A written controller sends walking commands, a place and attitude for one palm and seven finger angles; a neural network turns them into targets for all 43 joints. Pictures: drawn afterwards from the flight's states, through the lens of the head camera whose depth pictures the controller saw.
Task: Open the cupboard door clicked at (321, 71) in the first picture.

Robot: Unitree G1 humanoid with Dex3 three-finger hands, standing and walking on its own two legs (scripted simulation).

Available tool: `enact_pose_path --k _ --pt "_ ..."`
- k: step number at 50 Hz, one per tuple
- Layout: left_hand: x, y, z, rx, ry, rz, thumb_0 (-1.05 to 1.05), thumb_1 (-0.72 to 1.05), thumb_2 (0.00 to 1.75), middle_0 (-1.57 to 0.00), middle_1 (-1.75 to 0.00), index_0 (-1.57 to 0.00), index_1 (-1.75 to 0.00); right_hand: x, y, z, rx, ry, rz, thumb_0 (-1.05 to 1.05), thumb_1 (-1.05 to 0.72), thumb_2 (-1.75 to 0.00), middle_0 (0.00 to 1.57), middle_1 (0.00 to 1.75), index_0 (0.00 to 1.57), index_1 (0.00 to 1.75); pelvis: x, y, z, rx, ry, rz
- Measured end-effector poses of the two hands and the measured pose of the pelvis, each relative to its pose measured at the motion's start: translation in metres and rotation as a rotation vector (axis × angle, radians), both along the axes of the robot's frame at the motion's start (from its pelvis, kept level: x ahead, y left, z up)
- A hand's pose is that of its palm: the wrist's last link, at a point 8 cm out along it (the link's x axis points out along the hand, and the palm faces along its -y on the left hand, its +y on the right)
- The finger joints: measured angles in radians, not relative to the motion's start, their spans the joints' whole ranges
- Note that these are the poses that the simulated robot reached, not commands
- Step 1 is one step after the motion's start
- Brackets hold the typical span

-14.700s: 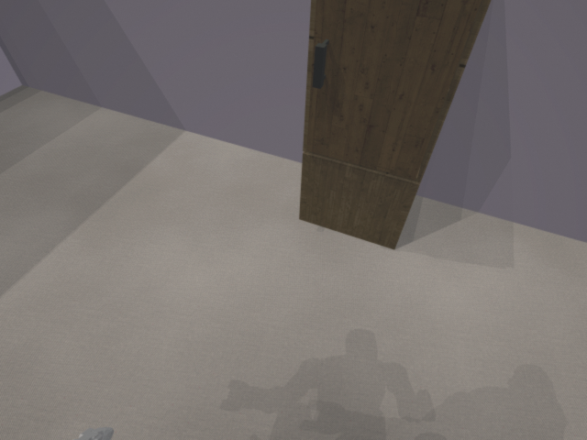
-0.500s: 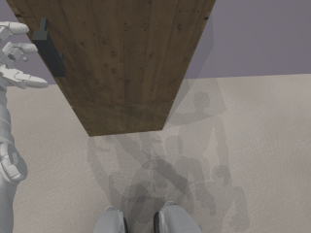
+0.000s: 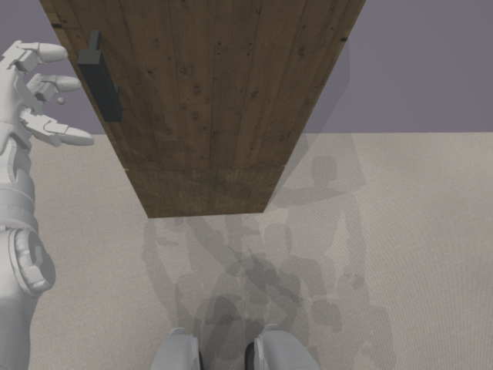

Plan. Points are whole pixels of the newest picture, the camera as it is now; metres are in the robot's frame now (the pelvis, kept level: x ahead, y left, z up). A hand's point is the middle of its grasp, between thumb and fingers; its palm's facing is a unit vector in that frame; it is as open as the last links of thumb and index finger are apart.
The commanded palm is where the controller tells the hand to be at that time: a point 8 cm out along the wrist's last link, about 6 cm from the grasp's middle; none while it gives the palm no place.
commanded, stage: move the hooked fingers beside the handle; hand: left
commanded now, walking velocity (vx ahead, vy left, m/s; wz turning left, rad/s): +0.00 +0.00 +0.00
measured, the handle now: (105, 78) +0.56 +0.19 +0.07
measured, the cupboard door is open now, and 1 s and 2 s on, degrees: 0 0 0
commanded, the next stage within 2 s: slide the fingers in behind the handle in 0.14 s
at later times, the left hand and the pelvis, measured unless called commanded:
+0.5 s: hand (69, 96) +0.52 +0.23 +0.07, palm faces +0.02 -1.00 +0.01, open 14.0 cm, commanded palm +0.50 +0.26 +0.08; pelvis +0.00 +0.00 +0.00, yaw +0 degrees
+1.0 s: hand (101, 101) +0.51 +0.19 +0.08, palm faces +0.00 -1.00 +0.01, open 14.1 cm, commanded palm +0.49 +0.23 +0.08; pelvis +0.00 +0.00 +0.00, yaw +0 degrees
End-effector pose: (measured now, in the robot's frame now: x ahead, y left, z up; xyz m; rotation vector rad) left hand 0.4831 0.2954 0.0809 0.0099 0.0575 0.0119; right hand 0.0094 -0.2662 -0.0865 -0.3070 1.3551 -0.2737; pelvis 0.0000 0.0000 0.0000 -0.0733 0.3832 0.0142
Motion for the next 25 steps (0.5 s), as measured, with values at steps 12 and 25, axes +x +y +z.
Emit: enact_pose_path --k 12,25 --pt "0.009 0.006 -0.001 0.005 -0.006 0.003 -0.01 -0.5 0.3 -0.3 -1.2 -0.3 -1.2 -0.026 0.007 -0.001 0.006 0.064 -0.038 0.0 -0.9 -0.9 0.2 0.3 0.21 0.3 -0.001 0.001 -0.003 -0.005 0.017 -0.008" --pt "0.011 -0.008 -0.006 -0.02 -0.005 0.009 -0.01 -0.5 0.3 -0.3 -1.2 -0.3 -1.21 -0.038 0.009 0.002 0.012 0.106 -0.049 0.0 -0.9 -0.9 0.2 0.3 0.21 0.3 0.001 0.004 -0.001 -0.006 0.018 -0.004"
